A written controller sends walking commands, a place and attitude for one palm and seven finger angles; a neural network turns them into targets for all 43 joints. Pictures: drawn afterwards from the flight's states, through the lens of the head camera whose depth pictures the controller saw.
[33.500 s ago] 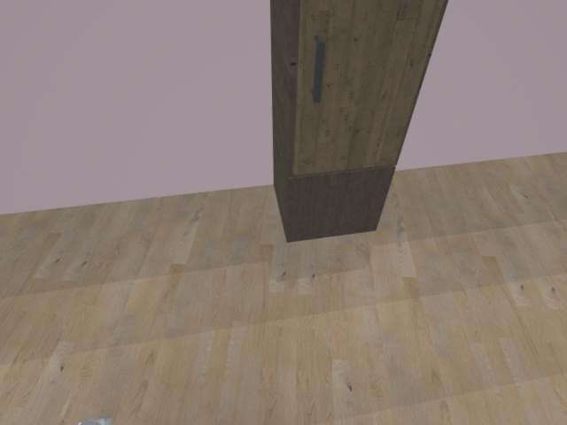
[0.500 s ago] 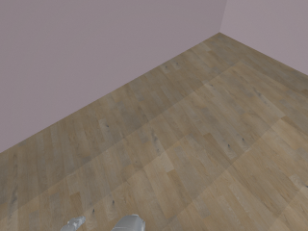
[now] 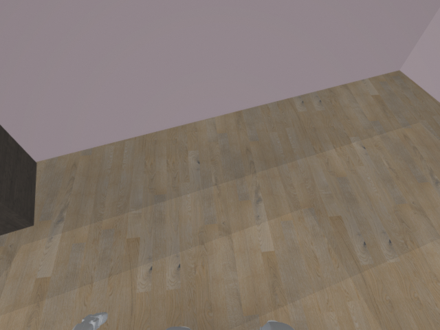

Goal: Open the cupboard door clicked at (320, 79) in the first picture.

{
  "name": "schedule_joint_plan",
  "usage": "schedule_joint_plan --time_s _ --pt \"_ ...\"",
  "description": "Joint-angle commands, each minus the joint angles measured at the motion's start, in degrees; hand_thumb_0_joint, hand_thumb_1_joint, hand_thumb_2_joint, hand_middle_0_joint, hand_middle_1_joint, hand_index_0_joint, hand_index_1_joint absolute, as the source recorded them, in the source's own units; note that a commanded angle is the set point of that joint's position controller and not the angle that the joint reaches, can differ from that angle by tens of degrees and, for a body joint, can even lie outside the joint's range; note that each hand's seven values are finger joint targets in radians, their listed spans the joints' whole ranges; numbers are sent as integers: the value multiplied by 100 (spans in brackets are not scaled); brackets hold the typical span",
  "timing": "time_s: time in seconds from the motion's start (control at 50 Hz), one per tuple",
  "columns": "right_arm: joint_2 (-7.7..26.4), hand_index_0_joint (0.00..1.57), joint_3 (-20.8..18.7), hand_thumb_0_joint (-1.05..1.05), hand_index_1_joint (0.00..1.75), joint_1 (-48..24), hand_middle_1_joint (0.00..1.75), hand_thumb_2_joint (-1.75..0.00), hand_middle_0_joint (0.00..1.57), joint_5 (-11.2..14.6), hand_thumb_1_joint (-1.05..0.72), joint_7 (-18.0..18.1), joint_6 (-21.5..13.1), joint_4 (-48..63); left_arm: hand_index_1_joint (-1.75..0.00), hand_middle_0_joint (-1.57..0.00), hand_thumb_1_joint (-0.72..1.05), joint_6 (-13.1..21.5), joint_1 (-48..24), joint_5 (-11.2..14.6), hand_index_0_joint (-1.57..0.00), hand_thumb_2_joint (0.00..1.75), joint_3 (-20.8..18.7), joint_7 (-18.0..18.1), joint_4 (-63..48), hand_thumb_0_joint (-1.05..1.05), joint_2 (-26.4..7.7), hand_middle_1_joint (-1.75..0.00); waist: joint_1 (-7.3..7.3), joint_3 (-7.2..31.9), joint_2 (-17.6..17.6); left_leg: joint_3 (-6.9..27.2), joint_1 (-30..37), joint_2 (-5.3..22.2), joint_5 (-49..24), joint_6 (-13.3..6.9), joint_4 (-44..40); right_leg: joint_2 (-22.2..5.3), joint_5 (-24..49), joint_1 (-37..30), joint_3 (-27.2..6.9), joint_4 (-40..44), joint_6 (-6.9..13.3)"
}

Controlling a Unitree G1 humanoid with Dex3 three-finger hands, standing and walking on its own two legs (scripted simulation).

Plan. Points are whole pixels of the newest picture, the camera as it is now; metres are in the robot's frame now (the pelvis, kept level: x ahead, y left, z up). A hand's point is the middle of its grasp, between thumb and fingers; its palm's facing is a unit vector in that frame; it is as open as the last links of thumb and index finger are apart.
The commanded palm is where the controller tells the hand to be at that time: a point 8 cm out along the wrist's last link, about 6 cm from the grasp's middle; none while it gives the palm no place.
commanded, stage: turn to face it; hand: left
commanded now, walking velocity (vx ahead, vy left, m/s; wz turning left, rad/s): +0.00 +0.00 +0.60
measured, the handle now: out of the picture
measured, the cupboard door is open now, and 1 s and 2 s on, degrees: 41 41 41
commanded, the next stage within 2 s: take the last steps up to it in 1.66 s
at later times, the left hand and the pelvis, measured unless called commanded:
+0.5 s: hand out of the picture -0.01 +0.21 -0.19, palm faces +0.36 -0.90 -0.24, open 7.4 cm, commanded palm none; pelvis +0.01 -0.01 -0.01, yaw +19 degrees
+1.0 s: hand out of the picture -0.01 +0.15 -0.15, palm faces +0.60 -0.76 -0.25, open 7.4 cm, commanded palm none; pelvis +0.04 -0.04 +0.00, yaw +38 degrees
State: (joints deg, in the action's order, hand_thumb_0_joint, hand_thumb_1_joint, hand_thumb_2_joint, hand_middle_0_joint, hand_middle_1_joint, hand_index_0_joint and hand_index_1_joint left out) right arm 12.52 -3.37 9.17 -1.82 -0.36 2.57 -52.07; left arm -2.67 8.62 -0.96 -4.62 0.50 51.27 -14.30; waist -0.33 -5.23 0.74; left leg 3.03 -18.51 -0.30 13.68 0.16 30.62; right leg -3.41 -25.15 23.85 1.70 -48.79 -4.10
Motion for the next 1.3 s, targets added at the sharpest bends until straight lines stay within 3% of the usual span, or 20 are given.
schedule_joint_plan --time_s 0.0,0.04,0.06,0.16,0.26,0.34,0.36,0.38,0.4,0.52,0.68,0.7,0.74,0.86,0.98,1.04,1.08,1.1,1.18,1.28 --pt "1144 20 -367 0 30 -284 30 -90 20 45 -90 70 -57 454 -30 -20 90 201 641 38 -20 90 -97 41 -333 0 -368 -30 201 881 765 1310 -160 944 -1088 -637 -449 245 919 -1457 166 1895 82" --pt "529 20 -283 0 30 -264 30 -90 20 132 -90 4 -60 654 -30 -20 90 317 953 -99 -20 90 -261 129 -318 0 -1206 -30 389 830 -1820 -100 -1797 -424 1591 188 1675 -1981 1228 -2510 -2150 3429 881" --pt "701 20 -301 0 30 -363 30 -90 20 74 -90 -37 -53 696 -30 -20 90 292 835 -62 -20 90 -192 128 -390 0 -1292 -30 386 689 -1617 4 -1644 -241 2191 152 3021 -2527 1606 -1736 -2176 3431 1330" --pt "503 20 -223 0 30 -292 30 -90 20 93 -90 -131 87 359 -30 -20 90 343 172 -34 -20 90 -28 156 -525 0 -609 -30 -36 449 -1284 -306 -1457 191 1117 367 3607 -1493 3291 -1548 -187 2875 1005" --pt "286 20 -106 0 30 -685 30 -90 20 132 -90 -162 12 448 -30 -20 90 337 764 -76 -20 90 -158 142 -291 0 -929 -30 306 668 -1200 -854 -818 76 1307 324 1565 -1687 4401 -2176 164 2370 1020" --pt "469 20 -138 0 30 -216 30 -90 20 111 -90 -129 -61 376 -30 -20 90 297 642 -22 -20 90 -221 84 -236 0 -992 -30 40 808 -1086 -1021 348 -40 277 170 -27 -1640 3949 -1711 598 1608 639" --pt "734 20 -217 0 30 152 30 -90 20 87 -90 -121 -100 295 -30 -20 90 274 545 24 -20 90 -219 58 -302 0 -909 -30 -212 1012 -530 -698 1231 242 -647 16 -534 -1525 3362 -1079 842 851 377" --pt "1343 20 -371 0 30 487 30 -90 20 42 -90 -91 -139 295 -30 -20 90 241 552 46 -20 90 -145 16 -491 0 -549 -30 -362 1327 1170 1281 2242 1694 -2456 -648 -677 -740 559 401 1039 -425 -52" --pt "1714 20 -456 0 30 922 30 -90 20 39 -90 -29 -99 175 -30 -20 90 203 115 15 -20 90 -28 40 -745 0 -343 -30 -613 1275 1579 2109 2133 2547 -3666 -1403 -834 -404 -1512 1040 525 -1324 -90" --pt "1139 20 -280 0 30 20 30 -90 20 21 -90 128 -185 335 -30 -20 90 89 80 -5 -20 90 -98 -17 -365 0 -332 -30 -71 742 829 1012 841 1336 -1840 -879 -1050 -253 89 696 -120 -1397 -56" --pt "1184 20 -358 0 30 -226 30 -90 20 35 -90 76 -71 407 -30 -20 90 189 479 38 -20 90 -68 24 -391 0 -364 -30 133 868 866 1378 105 1009 -1531 -726 -535 292 658 -1123 144 1452 40" --pt "1075 20 -349 0 30 -324 30 -90 20 68 -90 64 -63 467 -30 -20 90 241 748 37 -20 90 -114 52 -338 0 -475 -30 295 930 511 1259 -335 755 -1036 -505 -206 137 1144 -1813 70 2310 84" --pt "566 20 -282 0 30 -331 30 -90 20 126 -90 -5 -68 673 -30 -20 90 304 890 -93 -20 90 -243 130 -363 0 -1308 -30 430 768 -1922 -143 -1761 -468 2155 202 2379 -2426 1507 -2240 -2347 3487 1139" --pt "441 20 -206 0 30 -310 30 -90 20 94 -90 -139 75 369 -30 -20 90 339 183 -47 -20 90 -48 159 -520 0 -632 -30 5 434 -1318 -403 -1342 183 1203 361 3249 -1519 3444 -1595 -27 2816 1000" --pt "289 20 -95 0 30 -601 30 -90 20 139 -90 -160 -27 431 -30 -20 90 330 794 -82 -20 90 -184 131 -223 0 -954 -30 307 697 -1336 -943 -633 37 1229 265 1113 -1740 4596 -2281 309 2179 948" --pt "551 20 -162 0 30 -39 30 -90 20 95 -90 -126 -89 313 -30 -20 90 302 635 6 -20 90 -227 81 -234 0 -988 -30 -82 906 -890 -994 720 -21 -65 105 -371 -1633 4133 -1587 715 1222 530" --pt "1622 20 -447 0 30 844 30 -90 20 36 -90 -65 -134 191 -30 -20 90 253 277 60 -20 90 -38 16 -628 0 -361 -30 -573 1317 1832 2003 2333 2329 -3705 -1132 -807 -471 -1236 911 862 -1151 -135" --pt "1682 20 -430 0 30 1070 30 -90 20 45 -90 -8 -99 61 -30 -20 90 162 -82 -4 -20 90 -33 74 -755 0 -467 -30 -659 1312 1207 2003 1981 2490 -3143 -1439 -838 -419 -1405 1034 170 -1676 -27" --pt "1171 20 -277 0 30 100 30 -90 20 19 -90 133 -177 314 -30 -20 90 103 7 -6 -20 90 -86 7 -397 0 -376 -30 -130 749 791 1172 851 1524 -1804 -961 -1079 -359 -42 811 -177 -1750 -35" --pt "1159 20 -271 0 30 68 30 -90 20 10 -90 107 -156 290 -30 -20 90 89 71 1 -20 90 -55 -2 -366 0 -302 -30 -89 730 643 1149 662 1301 -1287 -943 -1121 -88 -36 252 -29 -513 -21"
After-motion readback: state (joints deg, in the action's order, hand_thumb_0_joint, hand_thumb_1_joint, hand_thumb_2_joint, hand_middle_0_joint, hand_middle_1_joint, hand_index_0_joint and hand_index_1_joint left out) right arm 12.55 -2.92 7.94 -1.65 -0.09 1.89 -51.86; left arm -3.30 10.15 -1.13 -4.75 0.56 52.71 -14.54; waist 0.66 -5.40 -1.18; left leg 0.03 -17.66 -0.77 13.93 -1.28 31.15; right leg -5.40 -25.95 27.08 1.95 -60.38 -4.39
